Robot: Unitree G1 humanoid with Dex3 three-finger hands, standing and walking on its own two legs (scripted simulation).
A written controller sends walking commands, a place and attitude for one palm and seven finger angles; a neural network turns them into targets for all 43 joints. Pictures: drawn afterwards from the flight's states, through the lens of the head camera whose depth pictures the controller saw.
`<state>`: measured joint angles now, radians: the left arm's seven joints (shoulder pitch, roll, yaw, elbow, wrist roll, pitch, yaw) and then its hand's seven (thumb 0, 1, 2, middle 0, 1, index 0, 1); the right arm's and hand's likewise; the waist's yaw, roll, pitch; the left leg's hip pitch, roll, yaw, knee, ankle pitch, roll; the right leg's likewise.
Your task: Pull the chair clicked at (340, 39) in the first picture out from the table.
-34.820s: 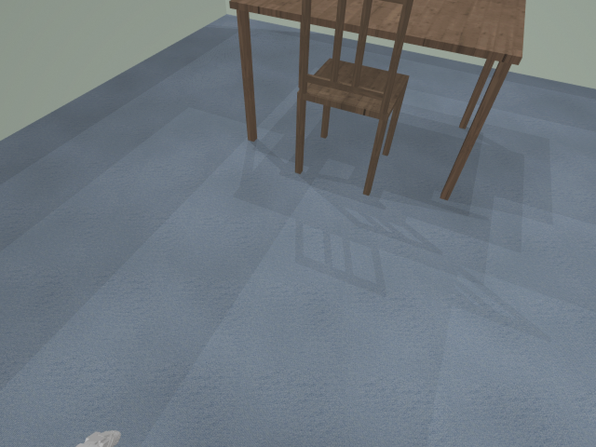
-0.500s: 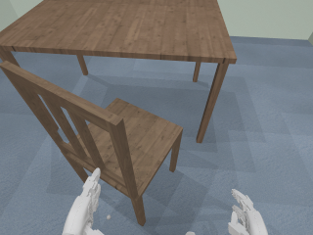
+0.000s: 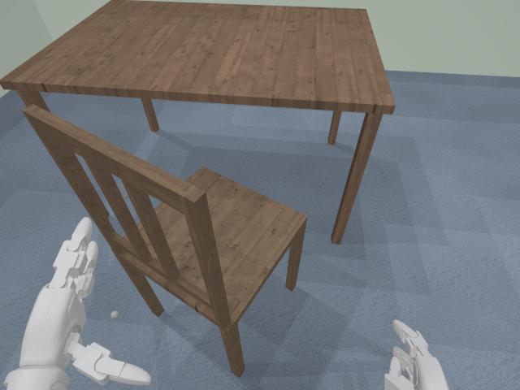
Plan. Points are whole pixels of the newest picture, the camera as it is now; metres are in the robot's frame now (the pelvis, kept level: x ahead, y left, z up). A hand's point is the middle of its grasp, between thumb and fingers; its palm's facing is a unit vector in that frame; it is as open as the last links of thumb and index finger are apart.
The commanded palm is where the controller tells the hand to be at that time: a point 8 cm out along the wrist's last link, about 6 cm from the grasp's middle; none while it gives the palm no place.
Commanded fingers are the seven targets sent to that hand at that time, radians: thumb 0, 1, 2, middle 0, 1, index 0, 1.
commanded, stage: draw the hand back to the body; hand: left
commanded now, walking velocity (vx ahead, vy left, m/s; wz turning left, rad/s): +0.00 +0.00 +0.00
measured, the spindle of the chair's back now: (123, 215) +0.44 +0.32 -0.03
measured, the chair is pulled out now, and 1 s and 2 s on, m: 0.37 0.37 0.37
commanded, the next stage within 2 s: step back with the hand held close in 1.00 s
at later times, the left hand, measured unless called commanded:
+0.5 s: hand (44, 260) +0.22 +0.25 +0.18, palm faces +0.39 -0.82 -0.41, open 11.1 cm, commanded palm +0.17 +0.30 +0.20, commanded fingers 0.00 0.72 0.81 -0.17 -0.26 -0.17 -0.26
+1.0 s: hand (7, 242) +0.22 +0.28 +0.21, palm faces +0.44 -0.81 -0.40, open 7.5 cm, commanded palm +0.17 +0.32 +0.22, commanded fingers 0.00 0.90 0.90 -0.20 -0.30 -0.20 -0.30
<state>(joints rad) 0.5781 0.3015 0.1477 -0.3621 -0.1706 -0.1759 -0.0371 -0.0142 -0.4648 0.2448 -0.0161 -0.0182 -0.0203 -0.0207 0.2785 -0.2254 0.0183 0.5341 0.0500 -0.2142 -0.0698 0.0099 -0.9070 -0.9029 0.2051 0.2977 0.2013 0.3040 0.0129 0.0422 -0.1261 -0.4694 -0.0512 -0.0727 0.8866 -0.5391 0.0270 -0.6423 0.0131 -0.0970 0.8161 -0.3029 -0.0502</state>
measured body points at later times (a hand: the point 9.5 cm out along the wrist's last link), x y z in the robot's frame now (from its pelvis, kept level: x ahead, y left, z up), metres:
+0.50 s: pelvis +0.03 +0.01 +0.04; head +0.01 -0.02 +0.49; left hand +0.19 +0.29 +0.21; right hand +0.21 -0.21 -0.05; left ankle -0.05 +0.11 -0.70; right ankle +0.07 -0.09 -0.70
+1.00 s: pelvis +0.03 +0.02 +0.04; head +0.01 +0.01 +0.49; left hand +0.19 +0.32 +0.23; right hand +0.20 -0.21 -0.05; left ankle -0.05 +0.11 -0.70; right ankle +0.07 -0.09 -0.70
